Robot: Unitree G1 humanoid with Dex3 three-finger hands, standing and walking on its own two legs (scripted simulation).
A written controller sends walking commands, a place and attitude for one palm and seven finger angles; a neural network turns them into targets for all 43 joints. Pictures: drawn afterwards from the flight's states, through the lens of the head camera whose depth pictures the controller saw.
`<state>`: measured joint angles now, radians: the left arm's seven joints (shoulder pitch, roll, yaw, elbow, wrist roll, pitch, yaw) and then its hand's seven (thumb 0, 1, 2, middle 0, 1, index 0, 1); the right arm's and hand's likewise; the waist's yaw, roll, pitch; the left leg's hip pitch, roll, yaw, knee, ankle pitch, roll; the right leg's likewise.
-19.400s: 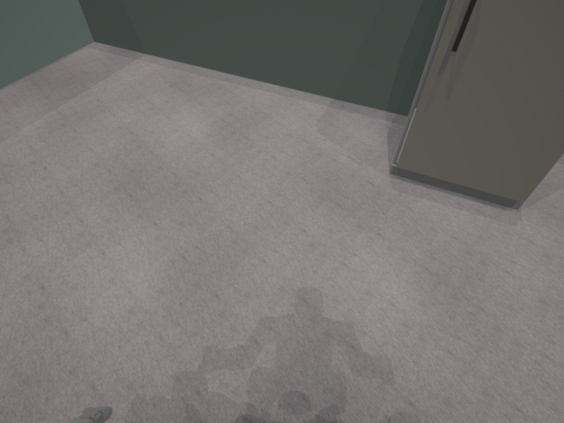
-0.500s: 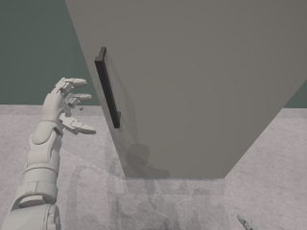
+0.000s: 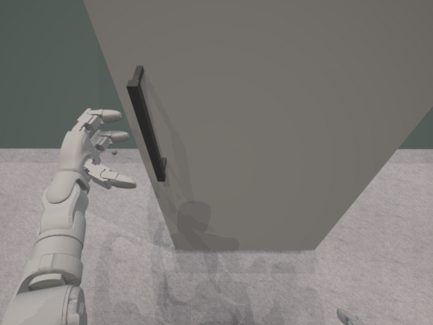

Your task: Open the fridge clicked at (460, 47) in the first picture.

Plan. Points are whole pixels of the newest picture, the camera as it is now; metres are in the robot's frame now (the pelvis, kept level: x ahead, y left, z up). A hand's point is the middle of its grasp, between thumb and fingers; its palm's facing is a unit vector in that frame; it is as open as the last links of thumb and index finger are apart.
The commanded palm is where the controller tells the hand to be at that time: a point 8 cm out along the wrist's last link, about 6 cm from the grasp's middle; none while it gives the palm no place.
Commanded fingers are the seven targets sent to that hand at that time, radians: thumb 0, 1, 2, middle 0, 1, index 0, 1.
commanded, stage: move the hooked fingers beside the handle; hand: left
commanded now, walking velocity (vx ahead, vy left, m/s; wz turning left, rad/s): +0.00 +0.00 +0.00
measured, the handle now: (152, 133) +0.45 +0.14 +0.10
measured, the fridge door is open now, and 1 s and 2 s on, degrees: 0 0 0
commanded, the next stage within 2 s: feel for the door with the fingertips in 0.38 s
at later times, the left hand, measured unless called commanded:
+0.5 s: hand (113, 152) +0.40 +0.20 +0.10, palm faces +0.03 -1.00 -0.01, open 14.0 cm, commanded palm +0.37 +0.25 +0.10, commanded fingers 0.00 -0.50 0.30 -0.30 -1.20 -0.30 -1.20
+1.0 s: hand (129, 153) +0.39 +0.17 +0.10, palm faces +0.02 -1.00 -0.01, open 14.0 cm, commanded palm +0.37 +0.22 +0.10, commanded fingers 0.00 -0.50 0.30 -0.30 -1.20 -0.30 -1.20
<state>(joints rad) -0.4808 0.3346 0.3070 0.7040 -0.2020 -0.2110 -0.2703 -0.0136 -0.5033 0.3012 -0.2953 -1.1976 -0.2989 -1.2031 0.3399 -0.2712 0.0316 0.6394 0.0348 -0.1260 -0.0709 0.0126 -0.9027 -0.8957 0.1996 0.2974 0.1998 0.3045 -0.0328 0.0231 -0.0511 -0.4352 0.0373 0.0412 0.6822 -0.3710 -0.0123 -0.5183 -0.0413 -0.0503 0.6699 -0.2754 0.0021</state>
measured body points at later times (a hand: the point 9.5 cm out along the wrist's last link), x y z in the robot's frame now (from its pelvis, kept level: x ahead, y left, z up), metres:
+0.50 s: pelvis +0.00 +0.00 +0.00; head +0.04 -0.01 +0.45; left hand +0.39 +0.26 +0.11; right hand +0.11 -0.25 -0.11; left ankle -0.02 +0.13 -0.72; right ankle +0.03 -0.12 -0.72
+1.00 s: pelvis +0.00 +0.00 +0.00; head +0.03 +0.00 +0.45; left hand +0.39 +0.23 +0.11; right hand +0.12 -0.24 -0.11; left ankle -0.02 +0.13 -0.72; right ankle +0.03 -0.12 -0.72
